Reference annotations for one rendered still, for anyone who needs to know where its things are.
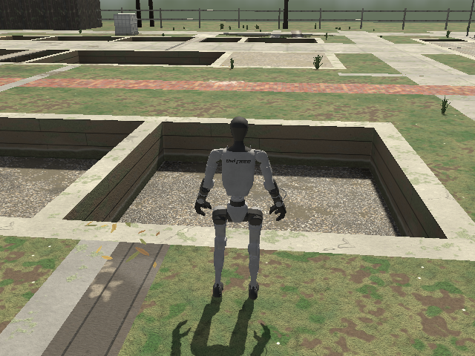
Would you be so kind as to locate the robot left forearm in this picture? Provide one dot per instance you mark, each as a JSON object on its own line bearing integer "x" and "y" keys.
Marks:
{"x": 203, "y": 193}

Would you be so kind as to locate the robot right thigh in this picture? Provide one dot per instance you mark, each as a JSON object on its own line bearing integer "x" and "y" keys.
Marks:
{"x": 255, "y": 219}

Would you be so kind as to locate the humanoid robot torso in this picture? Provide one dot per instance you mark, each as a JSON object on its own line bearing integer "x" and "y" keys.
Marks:
{"x": 238, "y": 170}

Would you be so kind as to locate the robot left upper arm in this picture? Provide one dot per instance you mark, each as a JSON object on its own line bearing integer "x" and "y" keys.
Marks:
{"x": 211, "y": 167}

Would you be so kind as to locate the robot right forearm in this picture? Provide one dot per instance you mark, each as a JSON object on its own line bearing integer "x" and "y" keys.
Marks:
{"x": 276, "y": 196}

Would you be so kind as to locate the robot right hand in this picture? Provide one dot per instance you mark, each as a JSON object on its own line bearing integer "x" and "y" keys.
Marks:
{"x": 281, "y": 210}

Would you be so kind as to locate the robot left hand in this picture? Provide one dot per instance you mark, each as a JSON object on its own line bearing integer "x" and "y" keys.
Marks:
{"x": 204, "y": 205}

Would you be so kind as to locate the robot right upper arm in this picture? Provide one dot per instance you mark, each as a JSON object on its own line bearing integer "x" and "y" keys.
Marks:
{"x": 266, "y": 169}

